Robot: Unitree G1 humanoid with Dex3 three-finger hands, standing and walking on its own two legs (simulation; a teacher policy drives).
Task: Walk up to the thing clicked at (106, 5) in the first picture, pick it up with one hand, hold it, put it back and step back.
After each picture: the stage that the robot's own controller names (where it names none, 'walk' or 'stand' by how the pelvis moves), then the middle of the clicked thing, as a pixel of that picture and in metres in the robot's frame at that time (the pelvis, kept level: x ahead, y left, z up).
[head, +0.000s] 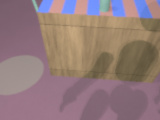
stand; (105, 1) +1.01 -0.14 -0.01
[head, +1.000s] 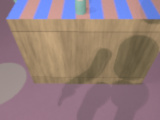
walk; (80, 3) +0.91 +0.05 +0.02
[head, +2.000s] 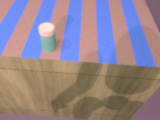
walk; (48, 37) +0.56 +0.19 +0.02
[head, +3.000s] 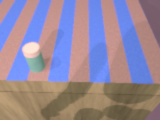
stand; (34, 58) +0.47 +0.22 +0.01
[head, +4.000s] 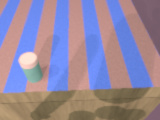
stand; (31, 68) +0.43 +0.22 +0.00
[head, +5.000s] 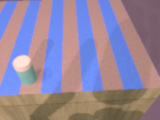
stand; (25, 70) +0.43 +0.24 -0.01
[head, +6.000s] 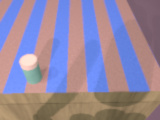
stand; (31, 69) +0.44 +0.22 -0.01
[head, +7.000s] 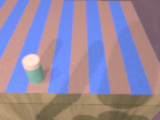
stand; (34, 69) +0.44 +0.21 -0.01
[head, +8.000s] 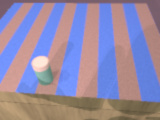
rise first; (43, 71) +0.43 +0.20 -0.01
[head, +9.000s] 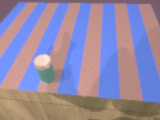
go down; (45, 69) +0.44 +0.20 +0.00
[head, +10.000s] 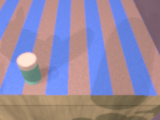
go down; (30, 69) +0.43 +0.19 +0.01
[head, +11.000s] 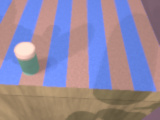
approach; (28, 59) +0.44 +0.19 +0.02
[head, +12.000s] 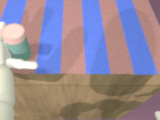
close in; (17, 44) +0.46 +0.20 +0.06
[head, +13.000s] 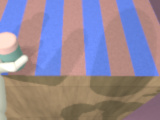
lift; (10, 53) +0.42 +0.22 +0.06
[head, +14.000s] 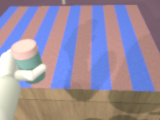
lift; (29, 62) +0.33 +0.17 +0.18
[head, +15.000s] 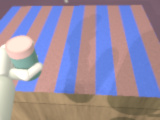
hold; (25, 59) +0.33 +0.17 +0.19
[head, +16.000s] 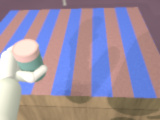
hold; (30, 61) +0.33 +0.16 +0.18
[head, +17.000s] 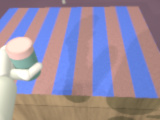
hold; (25, 60) +0.33 +0.18 +0.19
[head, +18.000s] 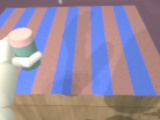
crouch; (25, 50) +0.38 +0.18 +0.19
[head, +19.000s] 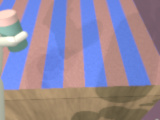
lower; (11, 31) +0.47 +0.21 +0.16
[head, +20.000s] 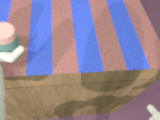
lower; (7, 43) +0.46 +0.21 +0.06
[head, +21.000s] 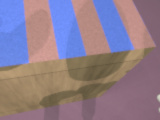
lower; out of the picture +0.53 +0.25 +0.09
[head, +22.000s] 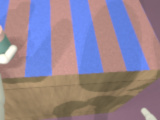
lower; out of the picture +0.46 +0.22 +0.06
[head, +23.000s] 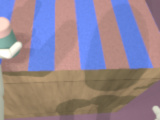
rest; (4, 39) +0.47 +0.22 +0.07
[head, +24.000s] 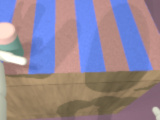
withdraw; (9, 43) +0.46 +0.20 +0.06
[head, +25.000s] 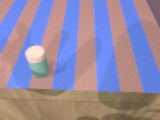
sink last; (38, 62) +0.44 +0.19 +0.03
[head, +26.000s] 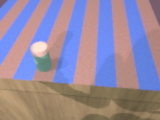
stand; (42, 57) +0.48 +0.21 +0.03
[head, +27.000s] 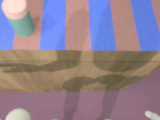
walk; (20, 18) +0.50 +0.21 +0.04
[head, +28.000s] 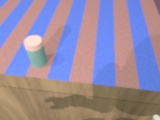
stand; (36, 52) +0.48 +0.19 +0.06
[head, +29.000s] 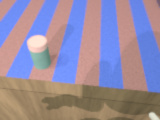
stand; (40, 53) +0.46 +0.16 +0.07
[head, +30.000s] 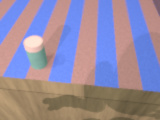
stand; (36, 53) +0.47 +0.17 +0.07
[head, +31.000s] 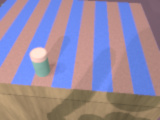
stand; (40, 62) +0.48 +0.19 +0.00
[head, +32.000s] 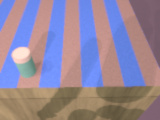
stand; (25, 62) +0.45 +0.24 +0.00
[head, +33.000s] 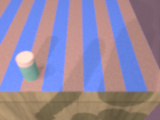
stand; (28, 66) +0.45 +0.23 -0.01
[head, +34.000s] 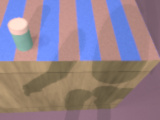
walk; (21, 35) +0.52 +0.24 +0.01
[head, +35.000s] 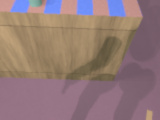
walk; out of the picture +0.82 +0.29 +0.02
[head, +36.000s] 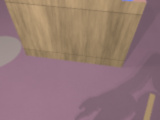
stand; out of the picture +1.15 +0.20 +0.01
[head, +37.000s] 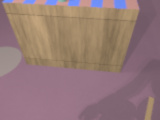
stand; out of the picture +1.17 +0.18 +0.00
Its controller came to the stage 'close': yes
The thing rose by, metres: 0.24
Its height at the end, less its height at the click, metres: +0.00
